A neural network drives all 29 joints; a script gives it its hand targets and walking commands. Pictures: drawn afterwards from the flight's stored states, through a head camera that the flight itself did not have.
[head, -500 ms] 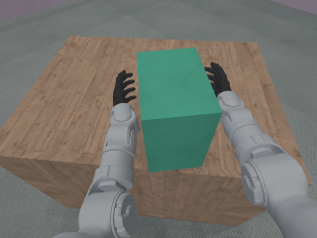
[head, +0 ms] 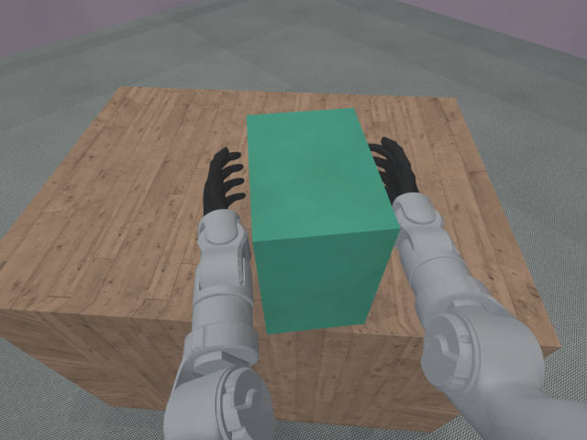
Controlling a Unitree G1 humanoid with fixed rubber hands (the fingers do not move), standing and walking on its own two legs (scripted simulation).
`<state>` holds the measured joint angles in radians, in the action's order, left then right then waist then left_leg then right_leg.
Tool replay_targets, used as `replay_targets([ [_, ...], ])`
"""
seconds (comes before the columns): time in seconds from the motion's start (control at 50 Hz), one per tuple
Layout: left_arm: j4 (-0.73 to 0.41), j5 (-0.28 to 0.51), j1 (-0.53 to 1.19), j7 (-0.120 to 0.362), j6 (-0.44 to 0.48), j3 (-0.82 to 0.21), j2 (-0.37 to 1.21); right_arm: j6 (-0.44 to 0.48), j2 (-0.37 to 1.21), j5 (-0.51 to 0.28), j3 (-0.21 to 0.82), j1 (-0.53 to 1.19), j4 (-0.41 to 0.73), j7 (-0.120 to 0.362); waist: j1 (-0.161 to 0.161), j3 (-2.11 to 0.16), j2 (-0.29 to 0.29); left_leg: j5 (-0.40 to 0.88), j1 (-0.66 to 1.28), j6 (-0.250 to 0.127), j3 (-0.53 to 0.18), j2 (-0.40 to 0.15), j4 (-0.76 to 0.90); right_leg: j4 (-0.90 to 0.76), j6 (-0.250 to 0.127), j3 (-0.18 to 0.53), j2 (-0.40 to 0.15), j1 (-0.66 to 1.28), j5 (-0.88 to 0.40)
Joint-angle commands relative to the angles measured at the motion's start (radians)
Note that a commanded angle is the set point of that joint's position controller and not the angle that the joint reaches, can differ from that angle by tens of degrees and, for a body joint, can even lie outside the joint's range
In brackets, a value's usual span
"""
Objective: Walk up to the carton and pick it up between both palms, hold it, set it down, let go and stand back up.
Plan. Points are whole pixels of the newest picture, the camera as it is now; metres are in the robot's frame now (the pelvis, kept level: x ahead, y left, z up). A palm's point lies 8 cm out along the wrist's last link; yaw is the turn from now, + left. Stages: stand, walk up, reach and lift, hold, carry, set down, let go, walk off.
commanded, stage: reach and lift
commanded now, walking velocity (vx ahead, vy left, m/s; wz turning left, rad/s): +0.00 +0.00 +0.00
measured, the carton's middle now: (308, 225) +0.42 +0.05 +0.05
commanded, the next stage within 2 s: none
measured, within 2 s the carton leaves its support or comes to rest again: leaves its support in 0.92 s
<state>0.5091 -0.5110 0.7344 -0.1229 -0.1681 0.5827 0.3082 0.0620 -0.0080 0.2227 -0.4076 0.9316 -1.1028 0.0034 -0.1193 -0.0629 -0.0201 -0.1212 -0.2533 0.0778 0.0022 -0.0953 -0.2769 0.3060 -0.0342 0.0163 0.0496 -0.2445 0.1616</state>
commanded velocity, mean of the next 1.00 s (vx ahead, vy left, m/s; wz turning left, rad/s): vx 0.00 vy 0.00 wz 0.00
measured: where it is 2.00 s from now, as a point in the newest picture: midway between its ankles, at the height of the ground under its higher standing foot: outside the picture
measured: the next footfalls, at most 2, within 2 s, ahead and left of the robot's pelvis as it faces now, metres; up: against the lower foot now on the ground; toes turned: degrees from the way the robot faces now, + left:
none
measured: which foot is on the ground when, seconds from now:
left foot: down 0.00-1.00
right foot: down 0.00-1.00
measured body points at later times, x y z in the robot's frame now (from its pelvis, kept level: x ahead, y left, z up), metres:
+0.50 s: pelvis +0.00 +0.00 +0.00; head +0.02 +0.02 +0.45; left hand +0.39 +0.18 +0.12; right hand +0.45 -0.07 +0.11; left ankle +0.00 +0.17 -0.75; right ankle -0.01 -0.10 -0.75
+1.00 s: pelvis -0.01 +0.01 +0.00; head -0.02 +0.03 +0.45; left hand +0.37 +0.19 +0.14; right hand +0.42 -0.06 +0.12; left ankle +0.00 +0.17 -0.75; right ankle -0.01 -0.10 -0.75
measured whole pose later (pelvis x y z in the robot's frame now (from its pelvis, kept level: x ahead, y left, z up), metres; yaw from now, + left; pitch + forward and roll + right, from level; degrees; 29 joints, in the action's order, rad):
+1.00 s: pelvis -0.01 +0.01 +0.00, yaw +2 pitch +0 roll +0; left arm 0.44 -0.47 0.70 -0.12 -0.33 0.46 0.24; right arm 0.08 0.03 0.16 -0.34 0.86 -1.08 -0.05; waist -0.09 -0.02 -0.06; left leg -0.11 -0.17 0.07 -0.01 -0.08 -0.28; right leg 0.29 -0.02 -0.01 0.04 -0.14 0.15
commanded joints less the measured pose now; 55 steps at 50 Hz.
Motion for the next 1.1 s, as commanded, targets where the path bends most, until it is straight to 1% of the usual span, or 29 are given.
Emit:
replay_targets([
  [0.0, 0.003, -0.035, 0.318, 0.074, -0.030, -0.227, 0.338, 0.054, 0.420, 0.079, 0.135, 0.386, 0.094, 0.140, -0.041, -0.358, -0.029, 0.383, 0.217, -0.053, 0.149, 0.087, -0.049, -0.004, 0.046, -0.100, 0.010, 0.182, -0.324],
  [0.02, 0.004, -0.033, 0.310, 0.075, -0.035, -0.235, 0.348, 0.053, 0.421, 0.081, 0.133, 0.370, 0.075, 0.136, -0.024, -0.324, -0.042, 0.381, 0.233, -0.055, 0.148, 0.085, -0.042, -0.015, 0.049, -0.104, 0.012, 0.172, -0.309],
  [0.04, 0.013, -0.036, 0.293, 0.074, -0.037, -0.226, 0.354, 0.057, 0.428, 0.085, 0.148, 0.367, 0.070, 0.139, -0.040, -0.311, -0.055, 0.388, 0.220, -0.057, 0.150, 0.081, -0.039, -0.008, 0.050, -0.105, 0.015, 0.182, -0.317],
  [0.1, -0.004, -0.031, 0.310, 0.072, -0.035, -0.245, 0.371, 0.072, 0.446, 0.084, 0.151, 0.375, 0.082, 0.136, -0.039, -0.325, -0.041, 0.374, 0.220, -0.054, 0.153, 0.080, -0.031, -0.017, 0.051, -0.104, 0.004, 0.177, -0.310],
  [0.14, -0.001, -0.030, 0.314, 0.070, -0.036, -0.246, 0.362, 0.071, 0.439, 0.102, 0.132, 0.372, 0.075, 0.136, -0.020, -0.322, -0.034, 0.376, 0.236, -0.054, 0.155, 0.075, -0.034, -0.022, 0.048, -0.105, 0.007, 0.167, -0.292],
  [0.22, -0.013, -0.038, 0.290, 0.069, -0.040, -0.256, 0.360, 0.077, 0.446, 0.095, 0.131, 0.356, 0.068, 0.135, -0.028, -0.328, -0.006, 0.377, 0.243, -0.052, 0.161, 0.076, -0.028, -0.033, 0.042, -0.106, 0.005, 0.170, -0.270],
  [0.24, -0.007, -0.032, 0.287, 0.067, -0.045, -0.259, 0.374, 0.073, 0.440, 0.092, 0.129, 0.349, 0.064, 0.132, -0.009, -0.321, -0.010, 0.387, 0.261, -0.054, 0.153, 0.075, -0.022, -0.038, 0.039, -0.112, 0.010, 0.159, -0.275],
  [0.28, -0.022, -0.035, 0.299, 0.065, -0.039, -0.261, 0.389, 0.083, 0.463, 0.093, 0.131, 0.384, 0.103, 0.135, -0.031, -0.371, -0.007, 0.369, 0.251, -0.054, 0.154, 0.077, -0.023, -0.037, 0.044, -0.111, 0.012, 0.157, -0.249],
  [0.34, -0.014, -0.043, 0.312, 0.060, -0.038, -0.248, 0.362, 0.074, 0.447, 0.106, 0.103, 0.370, 0.066, 0.136, -0.018, -0.336, 0.004, 0.348, 0.242, -0.054, 0.157, 0.078, -0.014, -0.048, 0.040, -0.109, 0.005, 0.157, -0.232],
  [0.44, -0.020, -0.037, 0.302, 0.067, -0.036, -0.244, 0.363, 0.074, 0.461, 0.109, 0.125, 0.354, 0.066, 0.135, -0.021, -0.334, -0.018, 0.356, 0.241, -0.063, 0.161, 0.085, -0.010, -0.039, 0.055, -0.110, 0.008, 0.185, -0.264],
  [0.48, 0.004, -0.036, 0.301, 0.069, -0.038, -0.241, 0.364, 0.071, 0.454, 0.113, 0.128, 0.371, 0.078, 0.129, -0.007, -0.323, -0.040, 0.351, 0.240, -0.064, 0.157, 0.084, -0.009, -0.037, 0.057, -0.110, 0.009, 0.181, -0.272],
  [0.52, -0.013, -0.024, 0.326, 0.070, -0.025, -0.266, 0.376, 0.095, 0.466, 0.093, 0.155, 0.397, 0.088, 0.125, -0.021, -0.387, -0.032, 0.415, 0.260, -0.060, 0.152, 0.085, -0.036, -0.019, 0.063, -0.109, 0.008, 0.197, -0.353],
  [0.56, -0.051, -0.025, 0.349, 0.066, -0.016, -0.294, 0.382, 0.104, 0.469, 0.086, 0.170, 0.402, 0.084, 0.119, -0.008, -0.413, -0.018, 0.431, 0.273, -0.051, 0.148, 0.088, -0.042, -0.013, 0.063, -0.109, 0.006, 0.201, -0.386],
  [0.62, -0.080, -0.008, 0.375, 0.068, -0.013, -0.317, 0.368, 0.110, 0.488, 0.063, 0.211, 0.405, 0.101, 0.098, -0.005, -0.434, -0.034, 0.433, 0.269, -0.052, 0.147, 0.091, -0.053, -0.006, 0.070, -0.101, 0.003, 0.232, -0.425],
  [0.64, -0.073, -0.010, 0.369, 0.069, -0.020, -0.321, 0.375, 0.112, 0.474, 0.066, 0.202, 0.400, 0.103, 0.098, 0.005, -0.427, -0.026, 0.414, 0.266, -0.050, 0.144, 0.087, -0.045, -0.013, 0.064, -0.103, -0.001, 0.227, -0.404],
  [0.68, -0.072, -0.002, 0.365, 0.069, -0.032, -0.345, 0.378, 0.106, 0.476, 0.035, 0.237, 0.418, 0.111, 0.088, -0.005, -0.420, -0.033, 0.421, 0.282, -0.048, 0.146, 0.086, -0.053, -0.011, 0.063, -0.104, 0.008, 0.224, -0.407],
  [0.7, -0.098, 0.006, 0.384, 0.064, -0.039, -0.365, 0.394, 0.100, 0.474, 0.029, 0.243, 0.416, 0.097, 0.087, -0.002, -0.424, -0.013, 0.426, 0.293, -0.045, 0.144, 0.084, -0.044, -0.013, 0.054, -0.110, 0.009, 0.221, -0.381],
  [0.72, -0.082, 0.011, 0.382, 0.073, -0.048, -0.365, 0.366, 0.100, 0.478, 0.020, 0.244, 0.426, 0.109, 0.078, 0.007, -0.405, -0.021, 0.400, 0.280, -0.049, 0.143, 0.091, -0.047, -0.016, 0.068, -0.104, -0.002, 0.226, -0.390],
  [0.74, -0.086, 0.016, 0.406, 0.075, -0.055, -0.363, 0.371, 0.102, 0.479, 0.003, 0.251, 0.456, 0.134, 0.073, -0.003, -0.402, -0.033, 0.376, 0.280, -0.050, 0.140, 0.090, -0.046, -0.017, 0.068, -0.104, 0.002, 0.223, -0.351],
  [0.76, -0.106, 0.033, 0.426, 0.073, -0.055, -0.406, 0.382, 0.103, 0.488, -0.007, 0.265, 0.453, 0.129, 0.071, 0.012, -0.429, -0.024, 0.407, 0.297, -0.042, 0.137, 0.087, -0.059, -0.009, 0.066, -0.107, 0.006, 0.225, -0.383],
  [0.8, -0.098, 0.037, 0.466, 0.068, -0.061, -0.422, 0.383, 0.104, 0.473, -0.013, 0.246, 0.498, 0.130, 0.067, 0.016, -0.444, -0.011, 0.387, 0.300, -0.036, 0.131, 0.084, -0.061, -0.018, 0.058, -0.112, 0.001, 0.204, -0.346],
  [0.82, -0.113, 0.060, 0.432, 0.067, -0.070, -0.467, 0.404, 0.099, 0.481, -0.029, 0.281, 0.468, 0.132, 0.059, 0.018, -0.460, -0.009, 0.430, 0.330, -0.037, 0.126, 0.083, -0.073, -0.012, 0.058, -0.114, 0.009, 0.201, -0.387],
  [0.86, -0.122, 0.078, 0.492, 0.070, -0.080, -0.470, 0.383, 0.090, 0.500, -0.043, 0.289, 0.502, 0.168, 0.046, 0.024, -0.463, 0.000, 0.388, 0.320, -0.038, 0.133, 0.093, -0.073, -0.017, 0.065, -0.108, 0.000, 0.222, -0.363],
  [0.88, -0.127, 0.089, 0.516, 0.073, -0.077, -0.486, 0.392, 0.093, 0.507, -0.039, 0.293, 0.512, 0.182, 0.040, 0.036, -0.484, -0.020, 0.382, 0.314, -0.040, 0.124, 0.093, -0.070, -0.013, 0.068, -0.107, -0.005, 0.231, -0.374],
  [0.92, -0.115, 0.093, 0.522, 0.075, -0.101, -0.499, 0.399, 0.075, 0.491, -0.056, 0.279, 0.536, 0.164, 0.043, 0.042, -0.434, 0.018, 0.312, 0.308, -0.035, 0.119, 0.089, -0.057, -0.025, 0.060, -0.116, -0.003, 0.205, -0.277],
  [0.96, -0.054, 0.092, 0.504, 0.078, -0.131, -0.488, 0.378, 0.049, 0.477, -0.058, 0.264, 0.565, 0.160, 0.048, 0.039, -0.378, 0.005, 0.227, 0.301, -0.041, 0.115, 0.085, -0.034, -0.041, 0.054, -0.122, -0.002, 0.173, -0.184],
  [1.0, -0.061, 0.113, 0.575, 0.078, -0.136, -0.498, 0.388, 0.043, 0.496, -0.066, 0.253, 0.619, 0.185, 0.044, 0.046, -0.428, 0.001, 0.199, 0.297, -0.043, 0.110, 0.088, -0.039, -0.040, 0.055, -0.123, -0.003, 0.178, -0.166],
  [1.04, -0.044, 0.131, 0.552, 0.080, -0.158, -0.508, 0.391, 0.023, 0.493, -0.076, 0.260, 0.610, 0.184, 0.044, 0.056, -0.398, 0.014, 0.195, 0.308, -0.044, 0.108, 0.090, -0.034, -0.042, 0.059, -0.123, -0.005, 0.180, -0.168],
  [1.08, -0.011, 0.128, 0.578, 0.086, -0.172, -0.500, 0.389, 0.001, 0.489, -0.057, 0.212, 0.584, 0.122, 0.049, 0.077, -0.360, 0.020, 0.142, 0.310, -0.040, 0.103, 0.086, -0.020, -0.055, 0.048, -0.123, -0.006, 0.154, -0.102],
])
